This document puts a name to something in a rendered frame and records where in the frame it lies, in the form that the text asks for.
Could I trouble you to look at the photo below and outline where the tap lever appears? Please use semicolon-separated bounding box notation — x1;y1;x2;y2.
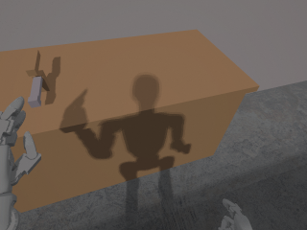
28;76;43;108

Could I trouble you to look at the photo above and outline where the robot right hand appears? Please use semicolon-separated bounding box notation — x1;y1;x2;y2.
218;198;252;230

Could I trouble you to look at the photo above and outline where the left robot forearm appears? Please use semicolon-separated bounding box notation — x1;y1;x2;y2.
0;193;20;230

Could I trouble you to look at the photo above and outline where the robot left hand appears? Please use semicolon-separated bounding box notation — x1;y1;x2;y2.
0;96;41;195

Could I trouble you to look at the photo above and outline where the counter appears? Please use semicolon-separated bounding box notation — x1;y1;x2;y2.
0;29;259;213

